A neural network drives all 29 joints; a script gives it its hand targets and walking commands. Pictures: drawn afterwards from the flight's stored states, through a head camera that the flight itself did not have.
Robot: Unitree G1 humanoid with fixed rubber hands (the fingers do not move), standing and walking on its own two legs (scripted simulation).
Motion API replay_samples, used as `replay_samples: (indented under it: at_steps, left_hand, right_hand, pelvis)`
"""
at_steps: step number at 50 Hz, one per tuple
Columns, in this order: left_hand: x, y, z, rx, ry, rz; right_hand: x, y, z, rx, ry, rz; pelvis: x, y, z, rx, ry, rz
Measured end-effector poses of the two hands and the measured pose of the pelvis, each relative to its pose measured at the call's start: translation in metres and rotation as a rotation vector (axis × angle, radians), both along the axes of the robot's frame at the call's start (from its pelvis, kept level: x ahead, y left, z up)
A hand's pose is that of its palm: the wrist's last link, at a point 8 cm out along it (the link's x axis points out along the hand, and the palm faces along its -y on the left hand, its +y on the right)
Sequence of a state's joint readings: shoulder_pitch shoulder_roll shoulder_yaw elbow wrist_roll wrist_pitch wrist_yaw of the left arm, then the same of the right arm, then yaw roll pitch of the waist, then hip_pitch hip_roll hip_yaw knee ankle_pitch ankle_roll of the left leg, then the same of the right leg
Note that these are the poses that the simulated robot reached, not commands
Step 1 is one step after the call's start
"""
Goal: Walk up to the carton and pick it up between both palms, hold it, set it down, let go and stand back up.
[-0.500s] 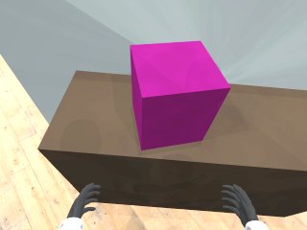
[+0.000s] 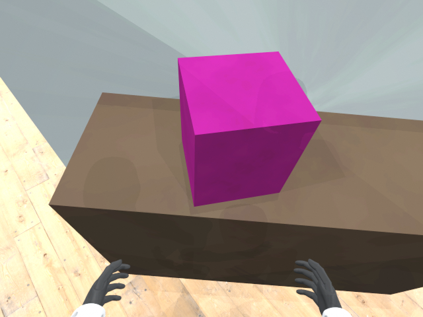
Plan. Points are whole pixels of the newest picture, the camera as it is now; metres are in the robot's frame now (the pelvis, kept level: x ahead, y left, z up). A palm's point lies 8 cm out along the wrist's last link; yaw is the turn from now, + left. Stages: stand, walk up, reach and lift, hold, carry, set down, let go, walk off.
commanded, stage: stand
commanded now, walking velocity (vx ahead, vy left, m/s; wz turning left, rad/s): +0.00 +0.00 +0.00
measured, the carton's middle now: (234, 132) +0.46 -0.01 +0.05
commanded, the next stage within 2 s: none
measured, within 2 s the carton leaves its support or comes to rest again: neither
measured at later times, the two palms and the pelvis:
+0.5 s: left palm out of the picture +0.07 +0.30 -0.12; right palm out of the picture +0.14 -0.25 -0.08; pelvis +0.00 +0.02 +0.00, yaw +0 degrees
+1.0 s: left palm out of the picture +0.04 +0.31 -0.13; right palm out of the picture +0.12 -0.26 -0.09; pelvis +0.00 +0.02 +0.00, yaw +0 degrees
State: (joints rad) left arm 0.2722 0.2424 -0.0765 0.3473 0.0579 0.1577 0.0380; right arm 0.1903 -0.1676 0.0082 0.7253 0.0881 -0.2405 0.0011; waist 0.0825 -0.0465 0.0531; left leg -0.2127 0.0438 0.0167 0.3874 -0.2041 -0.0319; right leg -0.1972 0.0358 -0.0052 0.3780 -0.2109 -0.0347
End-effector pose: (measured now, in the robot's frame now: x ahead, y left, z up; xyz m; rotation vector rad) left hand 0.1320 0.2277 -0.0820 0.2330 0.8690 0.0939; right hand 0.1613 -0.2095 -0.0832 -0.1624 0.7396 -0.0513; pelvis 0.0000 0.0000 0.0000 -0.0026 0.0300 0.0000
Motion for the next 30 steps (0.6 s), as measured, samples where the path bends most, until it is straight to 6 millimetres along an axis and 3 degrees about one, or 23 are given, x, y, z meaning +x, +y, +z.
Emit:
replay_samples:
  at_steps: [5,15,22,30]
  left_hand:
    - [0.001,0.003,-0.003,0.000,-0.020,-0.016]
    - [-0.039,0.046,-0.030,0.051,0.116,-0.018]
    - [-0.059,0.069,-0.037,0.083,0.180,-0.011]
    - [-0.073,0.075,-0.042,0.094,0.225,0.002]
  right_hand:
    - [-0.003,-0.006,-0.004,-0.034,0.060,0.011]
    - [-0.014,-0.040,0.000,-0.158,0.189,-0.033]
    - [-0.020,-0.039,0.001,-0.173,0.209,-0.043]
    - [-0.028,-0.041,-0.003,-0.172,0.242,-0.056]
  pelvis:
    - [0.002,0.000,0.000,-0.001,-0.001,0.000]
    - [0.004,0.012,-0.002,-0.016,-0.019,0.000]
    - [0.002,0.017,-0.003,-0.022,-0.030,0.001]
    - [0.001,0.018,-0.003,-0.022,-0.031,0.001]
